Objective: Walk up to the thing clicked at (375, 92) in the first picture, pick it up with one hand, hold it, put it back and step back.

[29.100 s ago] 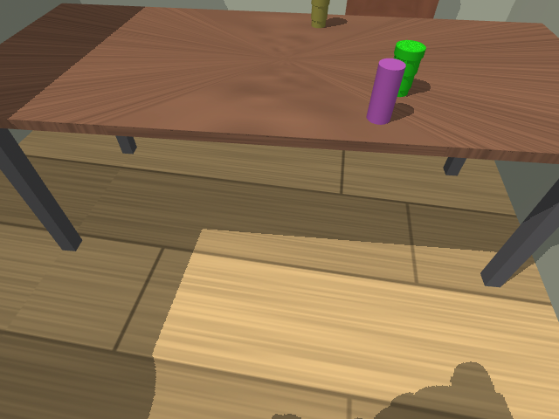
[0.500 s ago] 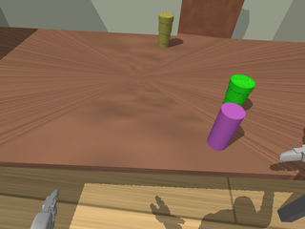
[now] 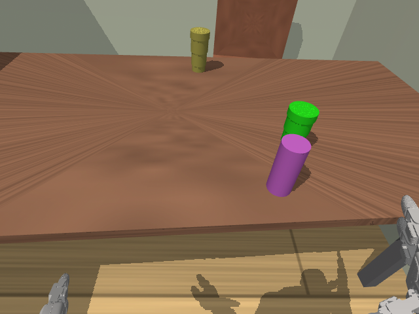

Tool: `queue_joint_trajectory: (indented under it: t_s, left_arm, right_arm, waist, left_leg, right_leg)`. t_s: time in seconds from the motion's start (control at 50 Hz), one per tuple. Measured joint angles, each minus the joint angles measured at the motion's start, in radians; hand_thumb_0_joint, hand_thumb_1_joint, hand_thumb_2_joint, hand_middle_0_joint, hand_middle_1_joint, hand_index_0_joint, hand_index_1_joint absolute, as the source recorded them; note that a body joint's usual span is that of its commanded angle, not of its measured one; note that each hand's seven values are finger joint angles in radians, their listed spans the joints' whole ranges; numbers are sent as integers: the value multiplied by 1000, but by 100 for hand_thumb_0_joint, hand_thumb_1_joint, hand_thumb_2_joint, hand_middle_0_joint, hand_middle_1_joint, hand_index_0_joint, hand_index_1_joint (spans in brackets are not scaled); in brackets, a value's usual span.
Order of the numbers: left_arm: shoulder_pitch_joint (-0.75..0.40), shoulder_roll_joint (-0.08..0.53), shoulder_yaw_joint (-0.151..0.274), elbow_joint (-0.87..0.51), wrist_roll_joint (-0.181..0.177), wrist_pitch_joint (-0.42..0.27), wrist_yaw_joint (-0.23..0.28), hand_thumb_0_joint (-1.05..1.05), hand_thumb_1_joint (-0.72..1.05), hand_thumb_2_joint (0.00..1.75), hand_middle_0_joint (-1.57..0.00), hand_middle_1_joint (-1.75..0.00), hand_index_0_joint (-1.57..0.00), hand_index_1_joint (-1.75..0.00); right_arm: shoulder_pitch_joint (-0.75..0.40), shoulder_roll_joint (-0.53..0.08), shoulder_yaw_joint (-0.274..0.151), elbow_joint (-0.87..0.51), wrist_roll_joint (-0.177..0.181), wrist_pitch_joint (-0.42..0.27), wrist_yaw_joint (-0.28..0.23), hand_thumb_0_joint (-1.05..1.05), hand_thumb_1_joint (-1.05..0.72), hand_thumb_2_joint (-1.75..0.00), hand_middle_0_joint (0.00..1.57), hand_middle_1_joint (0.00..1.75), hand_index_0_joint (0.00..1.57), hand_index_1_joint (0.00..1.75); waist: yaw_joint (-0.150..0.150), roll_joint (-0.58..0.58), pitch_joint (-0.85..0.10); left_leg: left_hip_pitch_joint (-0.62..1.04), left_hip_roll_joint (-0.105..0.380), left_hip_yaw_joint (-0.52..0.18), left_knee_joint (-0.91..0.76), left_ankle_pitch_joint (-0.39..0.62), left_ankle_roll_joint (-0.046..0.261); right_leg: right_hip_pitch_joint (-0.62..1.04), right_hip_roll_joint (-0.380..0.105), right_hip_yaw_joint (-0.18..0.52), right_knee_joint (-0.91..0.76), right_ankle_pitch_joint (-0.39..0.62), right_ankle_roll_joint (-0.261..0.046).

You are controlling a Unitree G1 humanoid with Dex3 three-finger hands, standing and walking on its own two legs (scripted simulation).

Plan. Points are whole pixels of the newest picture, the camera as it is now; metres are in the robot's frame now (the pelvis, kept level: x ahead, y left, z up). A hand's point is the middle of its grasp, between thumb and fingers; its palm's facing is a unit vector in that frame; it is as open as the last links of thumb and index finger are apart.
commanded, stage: sink last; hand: right
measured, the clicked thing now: (286, 167) +0.44 -0.21 +0.04
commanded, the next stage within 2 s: home in 0.32 s
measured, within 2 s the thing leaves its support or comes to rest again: neither
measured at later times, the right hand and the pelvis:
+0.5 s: hand (403, 276) +0.17 -0.28 +0.10, palm faces +0.39 +0.82 -0.42, open 17.4 cm; pelvis -0.02 +0.00 +0.00, yaw +1 degrees
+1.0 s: hand out of the picture +0.16 -0.17 -0.08, palm faces +0.05 +0.98 -0.19, open 17.4 cm; pelvis -0.01 +0.00 +0.01, yaw +1 degrees
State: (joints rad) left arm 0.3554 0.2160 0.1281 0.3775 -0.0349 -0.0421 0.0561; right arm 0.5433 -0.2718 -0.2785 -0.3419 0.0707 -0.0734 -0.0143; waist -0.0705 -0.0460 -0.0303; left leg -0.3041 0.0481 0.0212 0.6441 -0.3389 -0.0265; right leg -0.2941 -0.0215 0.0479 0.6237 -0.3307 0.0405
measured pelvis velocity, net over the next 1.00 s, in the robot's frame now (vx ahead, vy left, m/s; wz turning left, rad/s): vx -0.01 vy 0.00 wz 0.02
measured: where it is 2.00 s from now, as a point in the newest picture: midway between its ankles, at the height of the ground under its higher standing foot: outside the picture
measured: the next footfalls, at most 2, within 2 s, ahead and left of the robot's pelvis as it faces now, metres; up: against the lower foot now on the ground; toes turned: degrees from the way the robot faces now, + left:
none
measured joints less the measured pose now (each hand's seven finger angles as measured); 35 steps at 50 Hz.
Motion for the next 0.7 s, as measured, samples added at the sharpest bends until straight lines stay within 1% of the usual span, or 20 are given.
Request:
queue_joint_trajectory:
  t_s: [0.06, 0.16, 0.22, 0.26, 0.32, 0.38, 0.44, 0.48, 0.54, 0.6, 0.64, 0.7]
  left_arm:
    - [-3, -13, 4, 19, 8, -14, 3, -1, -49, 4, -6, -5, -7, -5]
    - [11, 1, 34, 25, 14, -23, 5, -1, -49, 4, -6, -5, -7, -5]
    - [11, 16, 51, 40, 12, -24, 6, -1, -49, 4, -6, -5, -7, -5]
    - [6, 25, 55, 51, 12, -26, 9, -1, -50, 4, -6, -5, -7, -5]
    - [-15, 29, 45, 86, 12, -40, 11, -1, -50, 5, -5, -5, -6, -5]
    - [-29, 20, 25, 105, 14, -49, 9, -1, -51, 5, -5, -5, -6, -5]
    - [-22, 1, -4, 78, 16, -62, 5, -1, -51, 5, -5, -5, -6, -5]
    - [-13, -11, -12, 54, 20, -72, 4, -1, -50, 6, -6, -6, -7, -6]
    - [-8, -16, -27, 33, 18, -92, 7, -1, -43, 13, -8, -9, -9, -9]
    - [-17, -27, -56, 40, 13, -107, 3, -1, -31, 24, -10, -12, -11, -12]
    - [-36, -42, -83, 69, 12, -113, -5, -1, -20, 32, -11, -14, -12, -14]
    - [-73, -64, -108, 132, 18, -114, -23, -1, -2, 42, -12, -17, -13, -17]
  right_arm:
    - [-23, -18, -17, -1, -3, -25, -2, -1, 57, -4, 6, 6, 7, 6]
    - [-53, -59, -90, 45, -8, -81, -9, -1, 57, -5, 6, 6, 7, 7]
    - [-73, -71, -122, 97, -11, -109, -10, -1, 57, -5, 6, 6, 7, 7]
    - [-86, -75, -137, 129, -12, -127, -10, -1, 58, -5, 6, 7, 7, 7]
    - [-107, -73, -144, 174, -15, -152, -11, -1, 58, -5, 5, 7, 7, 7]
    - [-112, -65, -133, 200, -20, -171, -9, -1, 57, -5, 5, 7, 7, 7]
    - [-93, -53, -111, 207, -25, -180, -6, -1, 57, -5, 5, 6, 7, 7]
    - [-86, -48, -97, 205, -29, -178, -7, -1, 56, -5, 6, 6, 7, 7]
    - [-86, -42, -83, 213, -30, -183, -12, -1, 54, -6, 6, 6, 7, 7]
    - [-87, -27, -63, 250, -27, -184, -14, -1, 54, -6, 6, 6, 7, 6]
    - [-86, -12, -34, 282, -26, -178, -12, -1, 55, -6, 6, 6, 7, 6]
    - [-79, 19, 35, 350, -27, -160, -2, -1, 55, -5, 5, 6, 6, 6]
  waist:
    - [6, -4, 11]
    - [20, -14, 18]
    - [19, -13, 26]
    - [17, -8, 32]
    - [13, 3, 44]
    - [10, 13, 53]
    - [13, 22, 54]
    - [14, 28, 52]
    - [14, 32, 46]
    - [18, 31, 44]
    - [20, 30, 49]
    - [25, 24, 61]
  left_leg:
    - [-5, 0, 4, 7, 3, 3]
    - [-6, 0, -1, 12, 9, 6]
    - [-3, -1, -7, 10, 15, 6]
    - [-1, -1, -10, 6, 20, 6]
    - [0, -2, -12, -4, 30, 5]
    - [0, -2, -13, -17, 40, 3]
    - [5, 0, -13, -31, 48, 0]
    - [15, 2, -12, -41, 51, -2]
    - [32, 3, -12, -58, 56, -5]
    - [45, 1, -13, -72, 60, -7]
    - [45, 0, -17, -77, 64, -7]
    - [34, -1, -19, -81, 68, -9]
  right_leg:
    - [-3, 0, 4, 0, 8, 3]
    - [2, 0, 0, -5, 18, 5]
    - [10, 0, -6, -13, 25, 6]
    - [14, -1, -9, -18, 30, 5]
    - [15, -1, -11, -26, 38, 3]
    - [13, -1, -12, -33, 45, 3]
    - [14, 0, -13, -40, 49, 0]
    - [21, 2, -12, -45, 50, -2]
    - [35, 4, -13, -53, 49, -5]
    - [44, 2, -15, -58, 48, -7]
    - [43, 0, -18, -59, 48, -8]
    - [31, 0, -20, -58, 49, -10]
